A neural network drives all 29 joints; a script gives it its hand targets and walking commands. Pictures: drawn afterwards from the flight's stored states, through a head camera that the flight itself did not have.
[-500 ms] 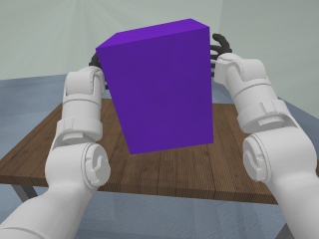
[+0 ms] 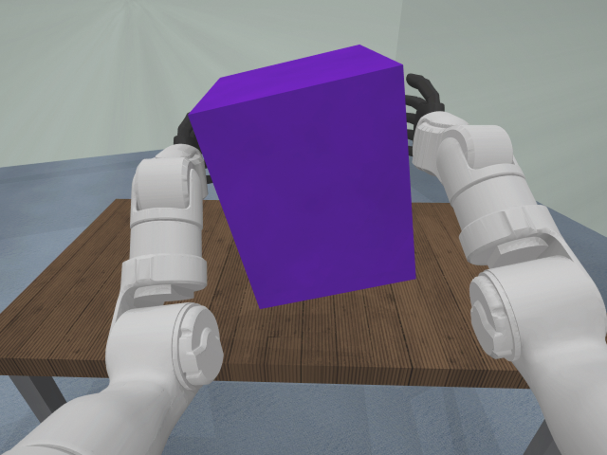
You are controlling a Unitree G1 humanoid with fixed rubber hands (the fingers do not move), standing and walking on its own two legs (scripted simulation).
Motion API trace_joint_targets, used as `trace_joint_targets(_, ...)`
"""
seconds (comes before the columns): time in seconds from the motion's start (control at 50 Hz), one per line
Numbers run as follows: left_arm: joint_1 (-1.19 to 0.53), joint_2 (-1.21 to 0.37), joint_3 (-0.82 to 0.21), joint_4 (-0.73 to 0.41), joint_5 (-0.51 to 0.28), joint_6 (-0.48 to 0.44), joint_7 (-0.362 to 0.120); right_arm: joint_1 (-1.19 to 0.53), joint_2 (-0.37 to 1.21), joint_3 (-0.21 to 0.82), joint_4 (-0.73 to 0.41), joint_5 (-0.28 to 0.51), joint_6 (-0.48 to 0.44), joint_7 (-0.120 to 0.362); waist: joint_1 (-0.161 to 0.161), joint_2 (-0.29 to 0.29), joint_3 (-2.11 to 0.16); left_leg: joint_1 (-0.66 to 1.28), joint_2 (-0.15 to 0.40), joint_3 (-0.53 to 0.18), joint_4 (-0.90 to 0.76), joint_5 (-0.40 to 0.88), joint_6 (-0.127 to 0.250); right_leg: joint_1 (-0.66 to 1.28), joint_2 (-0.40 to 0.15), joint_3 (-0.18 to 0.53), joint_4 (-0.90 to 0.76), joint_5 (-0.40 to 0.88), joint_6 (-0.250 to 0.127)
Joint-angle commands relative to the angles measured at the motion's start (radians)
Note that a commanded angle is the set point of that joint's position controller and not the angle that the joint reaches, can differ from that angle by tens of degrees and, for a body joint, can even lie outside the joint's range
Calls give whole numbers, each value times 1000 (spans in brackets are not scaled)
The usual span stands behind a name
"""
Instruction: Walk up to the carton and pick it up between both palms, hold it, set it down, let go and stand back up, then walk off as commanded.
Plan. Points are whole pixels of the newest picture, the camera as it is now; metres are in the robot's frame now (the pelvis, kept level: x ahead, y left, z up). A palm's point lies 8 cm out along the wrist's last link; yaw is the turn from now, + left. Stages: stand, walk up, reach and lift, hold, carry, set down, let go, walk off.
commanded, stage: hold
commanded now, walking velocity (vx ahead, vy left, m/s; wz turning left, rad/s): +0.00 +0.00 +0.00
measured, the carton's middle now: (311, 171) +0.38 -0.01 +0.28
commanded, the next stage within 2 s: none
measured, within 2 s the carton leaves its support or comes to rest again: neither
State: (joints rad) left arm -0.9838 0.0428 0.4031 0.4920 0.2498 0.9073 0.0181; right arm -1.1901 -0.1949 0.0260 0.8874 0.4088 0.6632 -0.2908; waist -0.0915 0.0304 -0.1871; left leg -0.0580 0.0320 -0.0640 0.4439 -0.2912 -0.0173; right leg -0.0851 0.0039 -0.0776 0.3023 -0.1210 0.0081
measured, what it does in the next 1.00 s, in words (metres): stands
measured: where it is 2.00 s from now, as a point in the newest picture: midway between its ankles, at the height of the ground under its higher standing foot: outside the picture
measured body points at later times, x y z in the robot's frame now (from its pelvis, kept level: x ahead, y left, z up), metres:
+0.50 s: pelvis -0.01 -0.02 +0.00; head -0.12 +0.00 +0.44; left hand +0.37 +0.14 +0.31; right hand +0.37 -0.15 +0.35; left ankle -0.02 +0.12 -0.74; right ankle +0.03 -0.13 -0.74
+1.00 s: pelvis -0.01 -0.02 +0.00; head -0.11 +0.00 +0.44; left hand +0.38 +0.15 +0.31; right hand +0.38 -0.14 +0.34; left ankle -0.02 +0.12 -0.74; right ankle +0.03 -0.13 -0.74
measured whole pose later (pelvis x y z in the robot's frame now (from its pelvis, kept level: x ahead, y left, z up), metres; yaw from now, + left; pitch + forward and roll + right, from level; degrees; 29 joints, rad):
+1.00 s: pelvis -0.01 -0.02 +0.00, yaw +1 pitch -2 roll -2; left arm -1.12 0.13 0.40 0.70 0.21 0.84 0.01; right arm -1.27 -0.17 -0.02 0.99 0.37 0.64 -0.31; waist -0.05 0.01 -0.22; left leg -0.14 0.04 -0.09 0.43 -0.26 -0.04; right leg -0.17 0.01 -0.10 0.30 -0.10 -0.02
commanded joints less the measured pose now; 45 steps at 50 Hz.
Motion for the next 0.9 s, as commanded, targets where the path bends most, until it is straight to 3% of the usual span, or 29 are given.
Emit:
trace_joint_targets(0.0, -915, -534, -331, -92, -194, -101, -128, -828, 745, 149, -326, 168, -10, 157, 49, -12, -255, -262, -83, 7, -120, 310, -39, 331, 92, 45, 38, 254, 21)
trace_joint_targets(0.02, -942, -534, -333, -100, -191, -104, -134, -805, 714, 117, -268, 141, -8, 158, 19, -1, -270, -274, -82, 4, -132, 300, -38, 341, 97, 46, 38, 227, 13)
trace_joint_targets(0.04, -922, -527, -305, -41, -167, -93, -141, -788, 701, 94, -209, 131, 0, 159, 16, 15, -182, -303, -77, 8, -151, 240, -38, 330, 92, 41, 32, 197, 16)
trace_joint_targets(0.06, -958, -508, -287, -38, -170, -99, -147, -788, 724, 94, -227, 122, 1, 159, 20, -26, -190, -309, -77, 19, -168, 192, -31, 338, 89, 39, 25, 162, 21)
trace_joint_targets(0.1, -915, -528, -306, -26, -187, -93, -159, -752, 685, 67, -192, 118, 7, 158, -4, 14, -187, -333, -72, 20, -168, 197, -37, 332, 83, 50, 37, 176, 10)
trace_joint_targets(0.14, -979, -482, -267, -15, -172, -107, -175, -773, 720, 50, -192, 120, 7, 159, 2, -20, -208, -356, -80, 28, -185, 122, -18, 356, 78, 47, 34, 128, 26)
trace_joint_targets(0.18, -961, -492, -263, 66, -171, -110, -170, -793, 701, 35, -128, 103, -5, 170, 14, 23, -185, -388, -73, 31, -194, 93, -11, 345, 72, 53, 43, 99, 20)
trace_joint_targets(0.22, -934, -501, -236, 112, -164, -108, -180, -862, 687, 51, -198, 111, -16, 168, 35, -12, -196, -391, -73, 29, -175, 144, -16, 345, 75, 59, 28, 127, 11)
trace_joint_targets(0.24, -1005, -520, -263, 73, -183, -120, -177, -844, 697, 19, -129, 106, -7, 166, 8, 31, -183, -384, -72, 28, -179, 132, -27, 325, 68, 62, 22, 99, 4)
trace_joint_targets(0.26, -1007, -550, -310, 0, -212, -131, -171, -905, 725, 55, -245, 129, -36, 165, 10, 23, -319, -348, -74, 18, -155, 195, -33, 365, 84, 45, 40, 155, 8)
trace_joint_targets(0.34, -1024, -582, -356, -39, -244, -148, -145, -886, 729, 65, -259, 154, -33, 150, 5, 64, -335, -276, -92, 20, -105, 270, -75, 319, 76, 55, 31, 205, 10)
trace_joint_targets(0.4, -1084, -567, -359, -50, -250, -163, -137, -902, 734, 57, -220, 126, -35, 158, -12, 60, -346, -329, -80, 9, -145, 156, -39, 335, 77, 53, 39, 136, 13)
trace_joint_targets(0.44, -1039, -537, -306, 12, -231, -166, -141, -886, 740, 65, -211, 126, -30, 163, 8, 19, -327, -371, -81, 7, -151, 146, -21, 359, 74, 67, 45, 148, 18)
trace_joint_targets(0.48, -1066, -512, -270, -8, -213, -166, -139, -858, 770, 60, -172, 131, -14, 165, 37, 31, -289, -393, -90, 20, -153, 127, -23, 354, 49, 82, 37, 116, 21)
trace_joint_targets(0.5, -1045, -520, -285, 20, -216, -159, -141, -833, 738, 39, -144, 115, -17, 163, 7, 29, -279, -382, -93, 14, -158, 128, -28, 365, 48, 78, 28, 115, 19)
trace_joint_targets(0.52, -1051, -525, -287, 1, -221, -167, -141, -837, 769, 54, -153, 118, -23, 162, 26, 34, -311, -375, -100, 25, -138, 142, -33, 362, 47, 95, 32, 124, 22)
trace_joint_targets(0.54, -1055, -515, -297, -26, -232, -172, -141, -835, 775, 58, -176, 128, -19, 159, 13, 23, -338, -361, -99, 21, -133, 167, -37, 379, 53, 90, 31, 155, 25)
trace_joint_targets(0.56, -1046, -476, -247, 5, -211, -166, -144, -844, 794, 80, -182, 147, -12, 151, 38, -31, -312, -340, -104, 23, -130, 193, -30, 342, 51, 88, 31, 168, 39)
trace_joint_targets(0.58, -1040, -477, -257, -32, -219, -167, -149, -840, 795, 90, -207, 149, -13, 145, 35, -12, -339, -335, -101, 20, -125, 207, -32, 359, 51, 90, 35, 186, 34)
trace_joint_targets(0.6, -991, -451, -203, 83, -185, -153, -160, -809, 750, 60, -143, 128, 1, 142, 32, -38, -221, -346, -106, 24, -138, 173, -24, 321, 45, 93, 11, 144, 31)
trace_joint_targets(0.62, -1048, -450, -207, 24, -191, -162, -158, -839, 784, 73, -182, 140, -9, 144, 37, -52, -275, -321, -100, 18, -132, 175, -23, 328, 40, 99, 13, 114, 34)
trace_joint_targets(0.66, -1006, -429, -166, 153, -152, -145, -159, -821, 736, 37, -77, 112, 2, 150, 54, -14, -159, -371, -91, 33, -160, 64, -17, 266, 45, 90, 2, 1, 30)
trace_joint_targets(0.68, -1028, -450, -183, 131, -171, -144, -166, -830, 758, 24, -84, 99, 4, 156, 34, -22, -185, -407, -91, 38, -168, 55, -7, 278, 45, 90, 21, -9, 24)
trace_joint_targets(0.7, -1004, -444, -151, 184, -164, -139, -168, -881, 751, 30, -139, 95, -7, 157, 49, -47, -195, -426, -101, 44, -159, 43, 1, 275, 46, 96, 13, -37, 23)
trace_joint_targets(0.76, -1104, -439, -167, 127, -201, -177, -160, -955, 797, 45, -164, 105, -19, 157, 71, -81, -273, -402, -84, 33, -153, 48, 7, 298, 36, 106, 3, -29, 27)
trace_joint_targets(0.8, -1023, -440, -143, 173, -183, -167, -161, -948, 772, 52, -184, 111, -25, 157, 80, -92, -277, -393, -78, 31, -161, 79, 3, 312, 52, 87, 14, 29, 30)
trace_joint_targets(0.84, -1011, -480, -198, 115, -214, -164, -163, -927, 764, 53, -211, 133, -33, 149, 52, -62, -323, -343, -83, 28, -132, 169, -27, 312, 61, 74, 21, 90, 21)
trace_joint_targets(0.86, -1024, -526, -259, 63, -235, -171, -153, -930, 740, 55, -253, 143, -50, 141, 29, -6, -401, -296, -85, 29, -107, 223, -43, 313, 60, 71, 22, 143, 14)
trace_joint_targets(0.88, -1036, -522, -255, 68, -248, -173, -150, -921, 762, 53, -212, 144, -36, 138, 21, -38, -357, -302, -81, 17, -119, 191, -31, 304, 61, 74, 19, 118, 18)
